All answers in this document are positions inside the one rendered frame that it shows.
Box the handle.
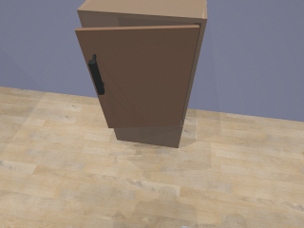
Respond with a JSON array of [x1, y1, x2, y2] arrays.
[[88, 54, 105, 95]]

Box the cupboard door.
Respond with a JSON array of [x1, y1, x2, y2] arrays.
[[75, 25, 200, 128]]

